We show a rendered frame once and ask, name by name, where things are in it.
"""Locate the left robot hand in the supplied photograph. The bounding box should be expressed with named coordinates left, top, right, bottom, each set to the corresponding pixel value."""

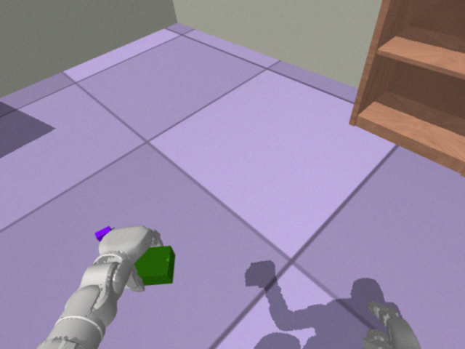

left=99, top=225, right=163, bottom=292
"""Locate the right robot hand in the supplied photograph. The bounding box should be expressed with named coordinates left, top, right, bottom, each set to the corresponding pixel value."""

left=363, top=301, right=421, bottom=349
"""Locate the bookshelf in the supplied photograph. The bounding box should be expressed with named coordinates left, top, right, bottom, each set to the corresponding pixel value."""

left=349, top=0, right=465, bottom=177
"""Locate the left robot arm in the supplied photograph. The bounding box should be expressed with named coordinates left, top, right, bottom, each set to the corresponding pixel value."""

left=37, top=252, right=132, bottom=349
